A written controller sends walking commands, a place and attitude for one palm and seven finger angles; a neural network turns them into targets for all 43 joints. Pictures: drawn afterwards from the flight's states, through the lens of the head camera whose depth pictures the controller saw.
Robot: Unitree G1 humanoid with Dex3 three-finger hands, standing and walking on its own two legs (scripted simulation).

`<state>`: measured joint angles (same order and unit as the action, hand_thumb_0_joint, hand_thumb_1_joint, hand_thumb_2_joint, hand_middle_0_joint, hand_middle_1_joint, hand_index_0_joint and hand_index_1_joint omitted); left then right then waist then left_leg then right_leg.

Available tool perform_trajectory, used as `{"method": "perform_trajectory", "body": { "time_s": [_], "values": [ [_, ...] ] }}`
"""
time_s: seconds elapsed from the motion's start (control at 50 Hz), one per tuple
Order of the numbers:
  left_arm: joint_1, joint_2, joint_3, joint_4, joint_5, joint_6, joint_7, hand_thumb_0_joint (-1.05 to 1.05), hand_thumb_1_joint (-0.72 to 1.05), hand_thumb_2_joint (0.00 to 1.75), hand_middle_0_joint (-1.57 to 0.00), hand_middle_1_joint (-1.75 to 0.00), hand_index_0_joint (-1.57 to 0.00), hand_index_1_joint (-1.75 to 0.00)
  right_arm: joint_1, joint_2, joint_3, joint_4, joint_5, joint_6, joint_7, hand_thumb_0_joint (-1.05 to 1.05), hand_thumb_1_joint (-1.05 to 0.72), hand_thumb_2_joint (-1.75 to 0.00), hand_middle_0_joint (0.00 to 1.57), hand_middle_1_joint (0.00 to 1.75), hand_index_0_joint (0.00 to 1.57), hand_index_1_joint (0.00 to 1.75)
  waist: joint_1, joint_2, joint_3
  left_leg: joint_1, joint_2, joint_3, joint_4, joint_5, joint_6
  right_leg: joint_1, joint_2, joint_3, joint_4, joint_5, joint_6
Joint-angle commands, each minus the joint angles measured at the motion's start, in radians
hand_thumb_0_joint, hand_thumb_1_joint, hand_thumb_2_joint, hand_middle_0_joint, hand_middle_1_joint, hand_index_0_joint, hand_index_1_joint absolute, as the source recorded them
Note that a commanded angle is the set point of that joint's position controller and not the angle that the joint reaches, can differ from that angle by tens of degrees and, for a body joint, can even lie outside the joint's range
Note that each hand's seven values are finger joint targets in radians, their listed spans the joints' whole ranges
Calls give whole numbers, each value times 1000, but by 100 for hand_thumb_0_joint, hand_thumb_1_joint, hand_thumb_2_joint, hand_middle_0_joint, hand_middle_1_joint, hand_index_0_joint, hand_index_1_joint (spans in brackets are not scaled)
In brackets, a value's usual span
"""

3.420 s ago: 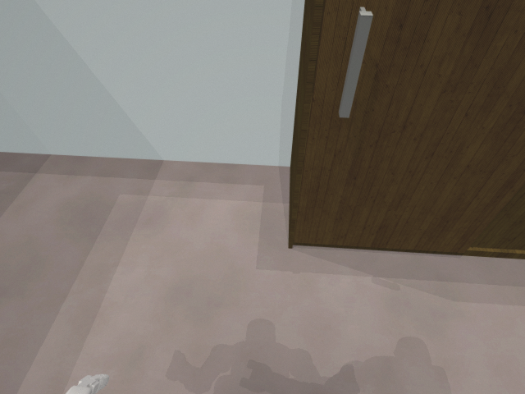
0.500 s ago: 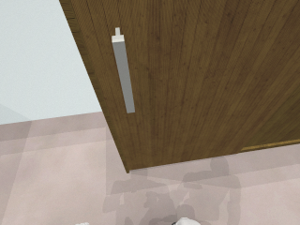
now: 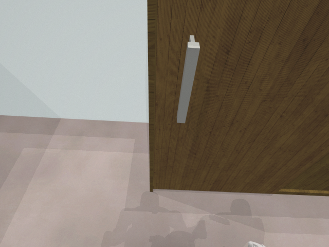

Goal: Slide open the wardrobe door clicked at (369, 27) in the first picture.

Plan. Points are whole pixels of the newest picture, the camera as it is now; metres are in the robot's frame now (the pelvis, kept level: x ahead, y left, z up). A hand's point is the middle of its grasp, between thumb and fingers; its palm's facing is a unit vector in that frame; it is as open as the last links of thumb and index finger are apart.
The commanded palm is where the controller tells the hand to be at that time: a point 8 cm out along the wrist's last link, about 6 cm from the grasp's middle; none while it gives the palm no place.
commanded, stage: come to a stop and stand still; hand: left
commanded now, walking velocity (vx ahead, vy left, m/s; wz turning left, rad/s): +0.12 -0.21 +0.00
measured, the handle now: (185, 83) +0.51 +0.00 +0.13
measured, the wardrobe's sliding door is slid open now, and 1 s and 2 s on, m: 0.00 0.00 0.00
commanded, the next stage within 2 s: look again from close up in 1.04 s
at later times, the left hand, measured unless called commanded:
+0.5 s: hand out of the picture +0.04 +0.18 -0.16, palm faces -0.05 -0.98 -0.18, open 7.4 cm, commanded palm none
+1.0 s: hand out of the picture -0.02 +0.13 -0.16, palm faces +0.03 -0.98 -0.20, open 7.3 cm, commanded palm none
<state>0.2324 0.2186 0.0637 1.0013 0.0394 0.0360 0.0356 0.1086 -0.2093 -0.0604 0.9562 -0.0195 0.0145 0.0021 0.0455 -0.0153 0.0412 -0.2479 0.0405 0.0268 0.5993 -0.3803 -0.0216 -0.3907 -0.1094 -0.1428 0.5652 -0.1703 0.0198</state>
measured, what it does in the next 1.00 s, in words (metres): steps on the spot: right foot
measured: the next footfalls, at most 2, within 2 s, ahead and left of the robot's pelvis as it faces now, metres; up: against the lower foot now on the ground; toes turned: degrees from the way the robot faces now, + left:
right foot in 0.52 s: +0.01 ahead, -0.13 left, +0.00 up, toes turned -4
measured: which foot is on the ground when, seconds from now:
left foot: down 0.00-1.00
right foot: down 0.00-0.00, up 0.02-0.50, down 0.52-1.00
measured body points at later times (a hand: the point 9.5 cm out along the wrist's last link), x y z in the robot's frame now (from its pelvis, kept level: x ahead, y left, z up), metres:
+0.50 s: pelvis -0.01 +0.00 +0.02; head +0.02 +0.01 +0.47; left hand +0.04 +0.23 -0.14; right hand -0.09 -0.21 -0.13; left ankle -0.01 +0.12 -0.72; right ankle -0.03 -0.13 -0.71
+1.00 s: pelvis -0.01 -0.04 +0.02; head +0.00 -0.05 +0.47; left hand -0.02 +0.18 -0.14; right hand -0.02 -0.26 -0.15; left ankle -0.01 +0.12 -0.72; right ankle -0.03 -0.13 -0.72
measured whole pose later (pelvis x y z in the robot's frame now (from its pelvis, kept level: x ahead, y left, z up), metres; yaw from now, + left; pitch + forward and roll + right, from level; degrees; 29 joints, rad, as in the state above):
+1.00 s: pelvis -0.01 -0.04 +0.02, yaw -1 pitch -1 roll +0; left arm 0.30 0.14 0.02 1.14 0.01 0.00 0.04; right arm 0.26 -0.14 -0.02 1.16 -0.02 0.01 -0.04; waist 0.00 0.02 0.04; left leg -0.15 0.09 0.03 0.40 -0.22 -0.07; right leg -0.12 0.03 -0.07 0.39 -0.25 -0.05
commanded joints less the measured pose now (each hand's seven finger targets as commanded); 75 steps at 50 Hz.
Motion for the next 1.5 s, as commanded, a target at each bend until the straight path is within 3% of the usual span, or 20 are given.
{"method": "perform_trajectory", "body": {
  "time_s": [0.0, 0.06, 0.1, 0.3, 0.38, 0.44, 0.48, 0.52, 0.58, 0.7, 1.1, 1.12, 1.14, 1.16, 1.18, 1.22, 1.26, 1.28, 1.3, 1.48],
  "values": [
    [-17, 47, 0, -61, -22, -7, -12, 0, 90, 90, -20, -30, -20, -30, 81, -187, -7, -26, -16, -11, -18, 0, -90, -90, 20, 30, 20, 30, -55, 282, 60, -148, 335, -416, -504, -228, 138, -62, 42, 147, 191, -304, 7],
    [56, 50, 8, 5, -12, -1, -33, 0, 90, 90, -20, -30, -20, -30, 48, -120, 10, -5, -12, -25, -42, 0, -90, -90, 20, 30, 20, 30, -16, 176, 59, -76, 237, -285, -470, -102, 118, -79, 75, 182, 365, -176, 8],
    [90, 45, 8, 33, -9, -8, -39, 0, 90, 90, -20, -30, -20, -30, 96, -113, 9, 13, -7, -31, -47, 0, -90, -90, 20, 30, 20, 30, -25, 129, 42, 32, 206, -213, -454, -9, 111, -130, 85, 175, 409, -136, 17],
    [36, 17, -3, 28, -16, 7, -39, 0, 90, 90, -20, -30, -20, -30, 309, -103, 0, 121, -10, -38, -77, 0, -90, -90, 20, 30, 20, 30, -90, 160, -29, 258, 276, -200, -332, 559, 179, -116, 63, 159, 274, -231, 28],
    [12, -17, -15, 32, -25, 1, -34, 0, 90, 90, -20, -30, -20, -30, 300, -104, -3, 145, -12, -30, -71, 0, -90, -90, 20, 30, 20, 30, -86, 191, -35, 165, 250, -188, -303, 563, 172, 38, 78, 124, 98, -257, 11],
    [69, -28, -17, 67, -29, -14, -25, 0, 90, 90, -20, -30, -20, -30, 282, -90, -2, 163, -4, -29, -62, 0, -90, -90, 20, 30, 20, 30, -52, 177, -62, 114, 194, -148, -257, 488, 130, 179, 93, 84, -102, -79, 2],
    [107, 11, -15, 86, -26, -32, -13, 0, 90, 90, -20, -30, -20, -30, 305, -38, 6, 173, 7, -33, -53, 0, -90, -90, 20, 30, 20, 30, -38, 57, -84, -4, 130, -92, -183, 352, 61, 363, 27, 151, -254, 91, -13],
    [93, 69, -18, 102, -30, -48, -2, 0, 90, 90, -20, -30, -20, -30, 289, 46, 32, 167, 10, -31, -43, 0, -90, -90, 20, 30, 20, 30, -47, -111, -50, -95, 32, 12, -145, 68, 3, 360, -147, 277, -266, 182, -86],
    [46, 40, -26, 101, -31, -55, 1, 0, 90, 90, -20, -30, -20, -30, 292, 45, 35, 189, -2, -19, -42, 0, -90, -90, 20, 30, 20, 30, -58, -158, 17, -7, 41, 17, -154, 156, 1, 231, -82, 239, -267, 167, -100],
    [60, 11, -35, 100, -37, -50, 5, 0, 90, 90, -20, -30, -20, -30, 296, 32, 39, 212, 3, -21, -45, 0, -90, -90, 20, 30, 20, 30, -49, -6, 74, 35, 69, -9, -228, 307, 3, 218, -3, 177, -243, 148, -53],
    [136, 8, -42, 134, -32, -57, 2, 0, 90, 90, -20, -30, -20, -30, 214, -5, 41, 182, 10, -19, -49, 0, -90, -90, 20, 30, 20, 30, -48, 26, 25, 127, 72, -6, -239, 292, 7, 201, 3, 191, -287, 88, -49],
    [243, 42, -39, 162, -14, -93, 43, 0, 90, 90, -20, -30, -20, -30, 88, -25, 41, 109, 16, -41, -32, 0, -90, -90, 20, 30, 20, 30, 12, -47, 45, -35, 51, 44, 32, 154, -18, 238, -96, 304, -249, 691, 35],
    [219, 83, -33, 117, -13, -102, 36, 0, 90, 90, -20, -30, -20, -30, 163, 22, 40, 64, 15, -25, -29, 0, -90, -90, 20, 30, 20, 30, -56, -44, -33, -48, 23, -27, 70, 1, 13, 278, -138, 307, -221, 666, -14],
    [179, 77, -29, 101, -14, -106, 28, 0, 90, 90, -20, -30, -20, -30, 161, 31, 41, 62, 6, -22, -26, 0, -90, -90, 20, 30, 20, 30, -52, 42, -52, -26, 23, -16, 63, 13, 24, 277, -150, 292, -209, 662, -69],
    [148, 71, -34, 97, -12, -102, 23, 0, 90, 90, -20, -30, -20, -30, 191, 32, 41, 64, 11, -27, -26, 0, -90, -90, 20, 30, 20, 30, -72, 20, -83, -2, 26, 1, 14, 20, 20, 258, -116, 243, -197, 461, -113],
    [126, 33, -44, 82, -18, -94, 16, 0, 90, 90, -20, -30, -20, -30, 236, 23, 44, 68, 8, -38, -25, 0, -90, -90, 20, 30, 20, 30, -82, -15, -71, 74, 13, -16, -107, 152, 19, 183, -45, 205, -166, 181, -98],
    [133, -7, -48, 80, -22, -81, 14, 0, 90, 90, -20, -30, -20, -30, 269, -17, 42, 69, 2, -55, -29, 0, -90, -90, 20, 30, 20, 30, -68, 26, -45, 49, 82, -71, -155, 289, 47, 162, 18, 162, -127, 14, -67],
    [144, -17, -49, 76, -24, -79, 14, 0, 90, 90, -20, -30, -20, -30, 255, -34, 44, 65, -1, -53, -33, 0, -90, -90, 20, 30, 20, 30, -54, 10, -20, 18, 92, -76, -152, 304, 56, 164, 29, 167, -129, 5, -64],
    [134, -9, -50, 77, -22, -70, 12, 0, 90, 90, -20, -30, -20, -30, 233, -30, 46, 63, 1, -54, -34, 0, -90, -90, 20, 30, 20, 30, -50, 99, 4, -6, 83, -92, -182, 287, 57, 170, 30, 162, -116, -32, -61],
    [122, 23, -50, 54, -20, -50, -3, 0, 90, 90, -20, -30, -20, -30, 218, -64, 49, 46, 0, -56, -34, 0, -90, -90, 20, 30, 20, 30, -27, 62, 54, -76, 75, -137, -302, 92, 78, 181, 32, 141, -115, -82, -46]
  ]
}}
